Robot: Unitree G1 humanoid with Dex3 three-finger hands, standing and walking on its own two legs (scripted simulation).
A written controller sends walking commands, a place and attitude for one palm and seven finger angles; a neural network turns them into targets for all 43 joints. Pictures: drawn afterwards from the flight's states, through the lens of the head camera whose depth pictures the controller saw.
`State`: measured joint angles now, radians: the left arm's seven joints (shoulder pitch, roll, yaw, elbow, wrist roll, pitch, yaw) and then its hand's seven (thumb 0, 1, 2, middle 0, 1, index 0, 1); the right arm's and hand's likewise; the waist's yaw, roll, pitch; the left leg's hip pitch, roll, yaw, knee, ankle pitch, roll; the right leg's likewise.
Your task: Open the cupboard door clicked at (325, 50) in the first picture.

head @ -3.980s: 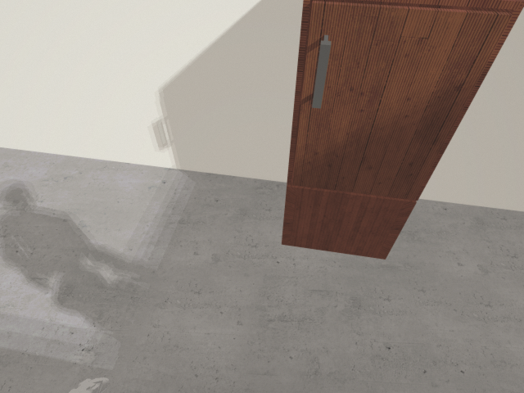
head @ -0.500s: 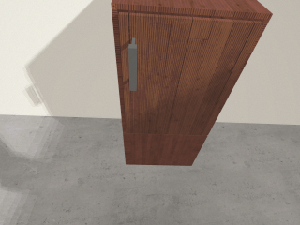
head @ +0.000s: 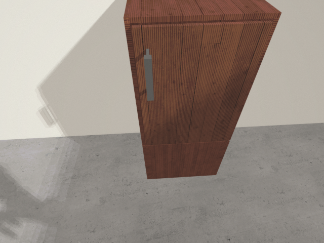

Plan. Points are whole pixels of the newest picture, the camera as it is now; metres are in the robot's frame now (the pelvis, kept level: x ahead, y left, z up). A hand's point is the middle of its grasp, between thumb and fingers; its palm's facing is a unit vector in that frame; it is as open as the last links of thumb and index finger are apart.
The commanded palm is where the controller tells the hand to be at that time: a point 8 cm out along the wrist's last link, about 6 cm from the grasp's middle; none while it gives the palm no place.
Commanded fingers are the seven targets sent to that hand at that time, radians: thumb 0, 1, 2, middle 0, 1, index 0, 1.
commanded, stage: come to a stop and stand still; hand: left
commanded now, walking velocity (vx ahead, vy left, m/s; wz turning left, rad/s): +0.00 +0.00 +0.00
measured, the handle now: (149, 75) +0.61 +0.08 +0.09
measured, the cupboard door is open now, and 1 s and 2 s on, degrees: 0 0 0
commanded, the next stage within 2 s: look again from close up in 0.50 s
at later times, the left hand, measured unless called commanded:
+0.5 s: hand out of the picture -0.08 +0.12 -0.18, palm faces +0.05 -0.99 -0.14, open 7.3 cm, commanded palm none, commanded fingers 0.00 0.90 0.90 -0.20 -0.30 -0.20 -0.30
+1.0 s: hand out of the picture -0.01 +0.15 -0.19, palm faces +0.05 -0.99 -0.16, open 7.3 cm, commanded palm none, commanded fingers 0.00 0.90 0.90 -0.20 -0.30 -0.20 -0.30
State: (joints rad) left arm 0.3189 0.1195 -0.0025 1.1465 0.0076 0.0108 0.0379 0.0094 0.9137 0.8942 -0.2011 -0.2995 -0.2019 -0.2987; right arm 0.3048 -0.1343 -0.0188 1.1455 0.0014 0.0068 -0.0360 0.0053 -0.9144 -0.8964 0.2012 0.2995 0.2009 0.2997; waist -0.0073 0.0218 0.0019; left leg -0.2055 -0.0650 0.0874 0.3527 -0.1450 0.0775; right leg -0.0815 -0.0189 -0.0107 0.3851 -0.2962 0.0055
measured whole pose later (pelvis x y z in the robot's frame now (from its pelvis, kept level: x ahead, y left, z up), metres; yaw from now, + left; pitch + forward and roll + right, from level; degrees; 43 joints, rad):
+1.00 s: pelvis -0.02 -0.01 -0.01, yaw +1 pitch -2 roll -1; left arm 0.34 0.15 -0.01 1.04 0.02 -0.01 0.05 0.01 0.92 0.89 -0.20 -0.30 -0.20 -0.30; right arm 0.29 -0.16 0.00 1.04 -0.01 -0.01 -0.03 0.01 -0.93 -0.90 0.20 0.30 0.20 0.30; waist 0.00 -0.02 -0.04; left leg -0.30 -0.02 0.06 0.53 -0.20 0.06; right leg -0.15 0.02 -0.04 0.51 -0.34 -0.02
